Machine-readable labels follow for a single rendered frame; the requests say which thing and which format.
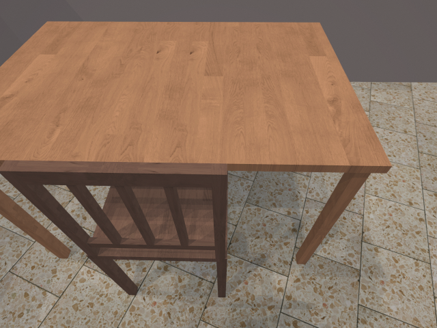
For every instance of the chair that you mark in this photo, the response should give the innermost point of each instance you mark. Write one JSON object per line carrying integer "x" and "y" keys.
{"x": 153, "y": 211}

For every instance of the table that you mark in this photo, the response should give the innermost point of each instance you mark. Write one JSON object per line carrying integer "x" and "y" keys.
{"x": 262, "y": 97}

